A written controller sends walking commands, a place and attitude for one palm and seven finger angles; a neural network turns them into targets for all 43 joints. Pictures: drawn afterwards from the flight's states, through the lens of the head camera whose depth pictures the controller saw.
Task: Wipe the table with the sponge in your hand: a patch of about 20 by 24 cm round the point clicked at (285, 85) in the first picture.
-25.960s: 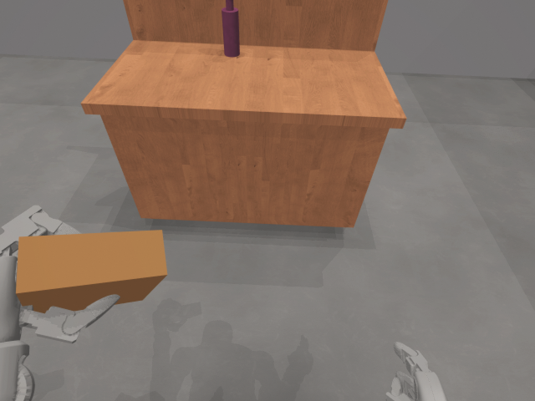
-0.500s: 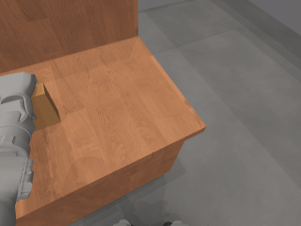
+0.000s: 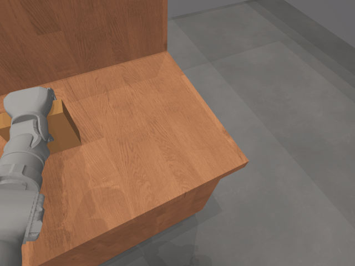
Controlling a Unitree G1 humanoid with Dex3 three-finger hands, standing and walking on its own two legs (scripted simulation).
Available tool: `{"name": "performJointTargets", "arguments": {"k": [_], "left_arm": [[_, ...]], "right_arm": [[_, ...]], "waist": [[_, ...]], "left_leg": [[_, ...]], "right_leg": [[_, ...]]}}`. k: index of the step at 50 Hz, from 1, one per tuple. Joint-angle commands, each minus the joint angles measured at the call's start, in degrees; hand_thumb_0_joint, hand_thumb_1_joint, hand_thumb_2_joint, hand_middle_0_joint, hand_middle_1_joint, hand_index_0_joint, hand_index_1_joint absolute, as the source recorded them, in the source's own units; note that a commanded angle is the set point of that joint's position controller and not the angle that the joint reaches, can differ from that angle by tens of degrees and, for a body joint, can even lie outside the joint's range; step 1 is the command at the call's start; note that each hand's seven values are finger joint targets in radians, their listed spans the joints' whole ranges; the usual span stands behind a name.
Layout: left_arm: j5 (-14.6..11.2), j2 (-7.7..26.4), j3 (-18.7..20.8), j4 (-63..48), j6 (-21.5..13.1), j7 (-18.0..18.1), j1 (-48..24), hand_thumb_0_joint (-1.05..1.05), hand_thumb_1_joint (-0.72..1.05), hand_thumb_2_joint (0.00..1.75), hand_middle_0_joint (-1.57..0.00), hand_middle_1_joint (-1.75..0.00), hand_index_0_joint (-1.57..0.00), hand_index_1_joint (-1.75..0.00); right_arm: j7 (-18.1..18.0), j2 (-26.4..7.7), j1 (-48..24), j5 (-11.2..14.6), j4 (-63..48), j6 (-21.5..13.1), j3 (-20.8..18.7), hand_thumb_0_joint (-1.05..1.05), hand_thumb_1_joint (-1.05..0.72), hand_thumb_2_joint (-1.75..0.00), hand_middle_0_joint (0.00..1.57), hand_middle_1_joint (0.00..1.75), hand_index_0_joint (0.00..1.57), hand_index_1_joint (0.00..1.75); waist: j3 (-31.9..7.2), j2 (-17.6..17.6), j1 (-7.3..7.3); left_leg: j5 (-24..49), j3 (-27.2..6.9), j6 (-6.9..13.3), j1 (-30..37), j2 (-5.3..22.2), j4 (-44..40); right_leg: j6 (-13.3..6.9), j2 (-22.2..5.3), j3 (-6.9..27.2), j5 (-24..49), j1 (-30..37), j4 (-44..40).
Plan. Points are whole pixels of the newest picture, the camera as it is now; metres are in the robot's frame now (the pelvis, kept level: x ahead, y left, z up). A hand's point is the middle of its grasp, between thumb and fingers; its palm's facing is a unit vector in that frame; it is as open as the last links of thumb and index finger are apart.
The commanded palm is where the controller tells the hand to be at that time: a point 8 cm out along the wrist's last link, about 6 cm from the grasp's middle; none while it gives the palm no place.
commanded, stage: slide across to the middle lane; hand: left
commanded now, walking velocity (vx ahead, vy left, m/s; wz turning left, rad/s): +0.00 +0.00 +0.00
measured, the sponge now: (47, 135) +0.42 +0.34 -0.02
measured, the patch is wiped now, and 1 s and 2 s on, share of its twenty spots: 0.60 0.80 0.85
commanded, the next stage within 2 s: wipe back along the middle lane in 0.34 s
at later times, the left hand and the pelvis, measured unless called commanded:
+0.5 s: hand (61, 116) +0.45 +0.29 +0.04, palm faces -0.13 +0.00 -0.99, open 9.5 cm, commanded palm +0.43 +0.26 +0.08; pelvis +0.00 -0.01 +0.00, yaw +0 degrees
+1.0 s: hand (75, 128) +0.42 +0.25 +0.03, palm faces -0.08 +0.00 -1.00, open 9.5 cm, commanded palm +0.39 +0.23 +0.07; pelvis +0.00 -0.02 +0.01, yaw +0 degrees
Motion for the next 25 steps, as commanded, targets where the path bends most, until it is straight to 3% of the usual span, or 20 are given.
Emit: {"name": "performJointTargets", "arguments": {"k": [1,2,4,6,7,10,12,14,15,16,17,18,20,22,23,25], "left_arm": [[2.4,8.9,-0.5,-6.9,2.0,1.9,-23.3,0.00,0.10,1.30,-1.20,-1.60,-1.20,-1.60],[1.7,9.4,1.1,-7.5,2.1,2.1,-23.3,0.00,0.10,1.30,-1.20,-1.60,-1.20,-1.60],[1.6,8.3,0.1,-7.8,2.4,2.2,-23.1,0.00,0.10,1.30,-1.20,-1.60,-1.20,-1.60],[1.5,8.0,0.2,-6.8,2.8,2.4,-22.4,0.00,0.10,1.30,-1.20,-1.60,-1.20,-1.60],[1.2,9.4,2.2,-7.2,2.7,2.5,-22.1,0.00,0.10,1.30,-1.20,-1.60,-1.20,-1.60],[1.9,8.4,0.7,-5.9,3.6,3.0,-22.8,0.00,0.10,1.30,-1.20,-1.60,-1.20,-1.60],[1.9,10.8,3.2,-5.8,4.0,3.8,-23.2,0.00,0.10,1.30,-1.20,-1.60,-1.20,-1.60],[2.2,9.8,1.7,-5.3,4.5,4.1,-24.8,0.00,0.10,1.30,-1.20,-1.60,-1.20,-1.60],[2.1,5.9,-1.5,-5.7,4.7,4.0,-25.7,0.00,0.10,1.30,-1.20,-1.60,-1.20,-1.60],[1.9,7.0,-0.3,-4.9,4.9,4.2,-25.7,0.00,0.10,1.30,-1.20,-1.60,-1.20,-1.60],[1.7,9.0,1.6,-5.7,4.6,4.3,-26.2,0.00,0.10,1.30,-1.20,-1.60,-1.20,-1.60],[2.1,7.6,0.0,-5.6,4.8,4.1,-25.7,0.00,0.10,1.30,-1.20,-1.60,-1.20,-1.60],[1.4,1.4,-4.6,-6.1,4.9,3.9,-27.6,0.00,0.10,1.30,-1.20,-1.60,-1.20,-1.60],[1.1,2.2,-3.2,-5.1,5.0,3.8,-28.2,0.00,0.10,1.30,-1.20,-1.60,-1.20,-1.60],[1.1,2.6,-3.0,-4.8,5.1,3.8,-27.2,0.00,0.10,1.30,-1.20,-1.60,-1.20,-1.60],[0.6,0.4,-3.8,-4.5,5.2,3.8,-23.9,0.00,0.10,1.30,-1.20,-1.60,-1.20,-1.60]], "right_arm": [[0.1,-10.1,3.2,0.0,-3.2,-1.0,-3.0,0.00,-0.90,-0.90,0.20,0.30,0.20,0.30],[0.0,-10.0,2.5,0.0,-3.2,-1.0,-2.9,0.00,-0.90,-0.90,0.20,0.30,0.20,0.30],[0.3,-9.8,2.9,-0.2,-3.7,-0.8,-3.0,0.00,-0.90,-0.90,0.20,0.30,0.20,0.30],[0.3,-9.7,2.2,-0.2,-3.6,-0.6,-2.9,0.00,-0.90,-0.90,0.20,0.30,0.20,0.30],[0.2,-9.8,2.0,-0.3,-3.7,-0.6,-2.8,0.00,-0.90,-0.90,0.20,0.30,0.20,0.30],[0.4,-9.7,1.7,-0.2,-4.0,-0.4,-2.7,0.00,-0.90,-0.90,0.20,0.30,0.20,0.30],[0.3,-9.9,1.3,-0.3,-4.0,-0.5,-2.5,0.00,-0.90,-0.90,0.20,0.30,0.20,0.30],[0.3,-9.8,1.5,-0.3,-4.0,-0.6,-2.5,0.00,-0.90,-0.90,0.20,0.30,0.20,0.30],[0.4,-9.4,1.1,-0.3,-4.1,-0.8,-2.5,0.00,-0.90,-0.90,0.20,0.30,0.20,0.30],[0.5,-9.5,1.4,-0.2,-3.8,-0.9,-2.5,0.00,-0.90,-0.90,0.20,0.30,0.20,0.30],[0.3,-9.7,1.3,-0.3,-3.6,-1.1,-2.5,0.00,-0.90,-0.90,0.20,0.30,0.20,0.30],[0.4,-9.6,1.8,-0.4,-3.7,-1.0,-2.7,0.00,-0.90,-0.90,0.20,0.30,0.20,0.30],[0.5,-8.9,1.5,-0.3,-3.6,-1.2,-2.7,0.00,-0.90,-0.90,0.20,0.30,0.20,0.30],[0.4,-9.1,1.2,-0.3,-2.9,-1.4,-2.8,0.00,-0.90,-0.90,0.20,0.30,0.20,0.30],[0.5,-9.3,2.0,-0.6,-2.7,-1.3,-2.9,0.00,-0.90,-0.90,0.20,0.30,0.20,0.30],[0.6,-8.8,1.3,-0.4,-3.1,-1.2,-3.0,0.00,-0.90,-0.90,0.20,0.30,0.20,0.30]], "waist": [[-17.8,5.6,-2.00],[-18.6,6.0,-1.53],[-20.8,5.3,-1.54],[-20.7,3.0,-1.62],[-21.6,3.2,-1.00],[-20.4,1.3,-1.66],[-20.2,0.9,-1.03],[-19.8,1.1,-1.84],[-19.4,2.2,-2.64],[-19.2,1.3,-2.53],[-20.6,2.7,-1.93],[-21.6,3.3,-2.12],[-20.9,3.9,-3.39],[-19.7,4.4,-3.39],[-21.3,3.4,-2.97],[-21.9,2.6,-2.32]], "left_leg": [[25.9,-3.7,-2.9,19.3,2.9,-5.0],[27.4,-3.7,-3.0,19.8,3.0,-5.3],[28.7,-3.1,-3.0,20.2,2.7,-4.7],[28.1,-2.4,-2.6,19.0,2.5,-4.7],[29.8,-2.7,-2.8,18.9,2.6,-4.8],[27.1,-2.0,-2.3,17.7,2.3,-5.2],[26.5,-1.9,-1.9,16.2,2.1,-5.6],[25.4,-1.7,-1.9,16.3,2.0,-5.5],[24.9,-1.3,-1.7,16.8,1.9,-5.4],[23.8,-1.4,-1.6,16.5,2.0,-5.4],[25.5,-1.6,-1.8,16.9,2.1,-5.4],[26.1,-1.5,-1.8,17.9,1.9,-5.1],[25.2,-1.4,-1.9,18.6,2.1,-4.9],[24.7,-2.2,-2.1,18.7,2.4,-5.2],[25.2,-2.1,-2.0,19.3,2.4,-4.8],[25.5,-1.8,-2.1,19.1,2.2,-4.8]], "right_leg": [[-4.6,1.5,-1.6,12.6,3.3,-2.1],[-4.8,1.5,-1.3,13.7,4.1,-2.2],[-4.5,1.4,-1.4,16.2,6.3,-2.0],[-4.3,1.2,-1.0,18.2,8.1,-2.1],[-4.5,1.1,-0.7,19.5,9.0,-1.8],[-4.0,0.9,-0.9,19.3,9.6,-2.1],[-4.2,0.7,-0.4,20.2,11.0,-2.2],[-3.9,0.7,-0.7,19.6,10.5,-2.2],[-3.8,0.7,-0.6,19.3,9.4,-2.5],[-3.8,0.7,-0.5,18.7,9.6,-2.8],[-4.1,0.6,-0.2,19.9,10.3,-2.4],[-4.0,0.7,-0.4,20.0,10.4,-2.3],[-3.8,0.8,-0.7,18.9,8.2,-2.6],[-4.1,0.9,-0.6,17.1,6.8,-2.8],[-4.0,1.0,-0.9,17.8,7.8,-2.5],[-3.9,1.0,-1.0,18.3,8.9,-2.5]]}}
